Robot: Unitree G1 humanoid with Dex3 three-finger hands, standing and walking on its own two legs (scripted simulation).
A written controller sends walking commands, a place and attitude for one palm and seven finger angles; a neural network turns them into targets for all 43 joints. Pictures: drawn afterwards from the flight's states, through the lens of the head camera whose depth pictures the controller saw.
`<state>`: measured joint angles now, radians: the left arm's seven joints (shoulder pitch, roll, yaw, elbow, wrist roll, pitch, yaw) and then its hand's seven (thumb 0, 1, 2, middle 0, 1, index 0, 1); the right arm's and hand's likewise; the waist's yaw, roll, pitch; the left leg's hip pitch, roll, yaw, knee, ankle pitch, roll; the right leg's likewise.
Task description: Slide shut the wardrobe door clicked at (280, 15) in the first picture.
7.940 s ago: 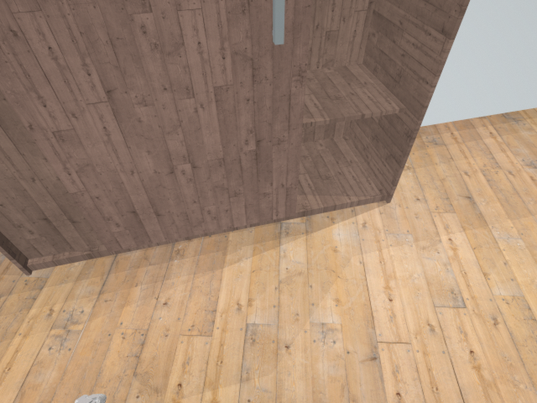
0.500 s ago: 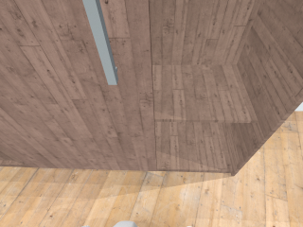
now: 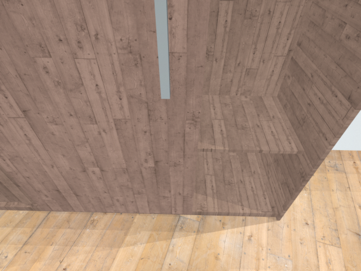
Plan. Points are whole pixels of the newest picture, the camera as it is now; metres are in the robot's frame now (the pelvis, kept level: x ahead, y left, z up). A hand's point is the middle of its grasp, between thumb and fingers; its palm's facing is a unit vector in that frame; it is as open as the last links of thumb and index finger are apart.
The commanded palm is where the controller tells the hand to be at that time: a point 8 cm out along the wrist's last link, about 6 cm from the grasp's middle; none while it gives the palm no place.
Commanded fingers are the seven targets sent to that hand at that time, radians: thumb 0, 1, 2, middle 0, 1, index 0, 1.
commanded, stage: come to a stop and stand still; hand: left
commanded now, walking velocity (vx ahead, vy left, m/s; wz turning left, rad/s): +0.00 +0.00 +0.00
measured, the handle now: (163, 38) +0.57 +0.08 +0.27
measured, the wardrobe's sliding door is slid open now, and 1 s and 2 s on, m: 0.49 0.49 0.49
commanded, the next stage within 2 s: look again from close up in 1.70 s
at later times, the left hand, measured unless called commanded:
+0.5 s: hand out of the picture -0.05 +0.17 -0.17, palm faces +0.07 -0.98 -0.16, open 7.4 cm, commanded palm none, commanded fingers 0.00 0.90 0.90 -0.20 -0.30 -0.20 -0.30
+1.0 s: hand out of the picture -0.07 +0.21 -0.17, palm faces +0.06 -0.99 -0.16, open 7.3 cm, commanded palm none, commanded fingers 0.00 0.90 0.90 -0.20 -0.30 -0.20 -0.30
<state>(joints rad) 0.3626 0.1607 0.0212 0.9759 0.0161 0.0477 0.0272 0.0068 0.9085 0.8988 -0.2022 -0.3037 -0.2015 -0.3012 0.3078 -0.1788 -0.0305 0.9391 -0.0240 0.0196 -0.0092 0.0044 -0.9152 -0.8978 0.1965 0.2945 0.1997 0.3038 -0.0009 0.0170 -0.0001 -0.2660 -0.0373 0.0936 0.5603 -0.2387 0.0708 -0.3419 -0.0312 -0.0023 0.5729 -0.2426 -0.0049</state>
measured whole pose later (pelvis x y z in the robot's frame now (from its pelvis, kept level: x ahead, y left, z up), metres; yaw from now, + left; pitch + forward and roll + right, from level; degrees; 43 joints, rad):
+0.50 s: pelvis -0.04 +0.02 +0.01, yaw +0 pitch -3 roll -1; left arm 0.36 0.11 0.02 1.04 0.02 0.01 0.02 0.00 0.91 0.90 -0.20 -0.30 -0.20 -0.30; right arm 0.31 -0.15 -0.02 1.07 -0.02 0.02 -0.02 0.01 -0.90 -0.90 0.20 0.29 0.20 0.30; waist 0.00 0.01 0.01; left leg -0.29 -0.06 0.09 0.46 -0.18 0.09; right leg -0.30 0.00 0.03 0.50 -0.25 -0.01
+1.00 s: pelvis -0.09 +0.04 +0.01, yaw -1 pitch -2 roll -2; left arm 0.33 0.15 0.05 1.02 0.02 0.03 0.03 0.01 0.92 0.90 -0.20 -0.30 -0.20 -0.30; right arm 0.35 -0.13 -0.02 1.09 -0.03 0.02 -0.03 0.01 -0.90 -0.90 0.20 0.29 0.20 0.30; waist -0.01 0.00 -0.04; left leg -0.30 -0.06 0.09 0.40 -0.08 0.12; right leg -0.32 -0.01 -0.01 0.86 -0.40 -0.02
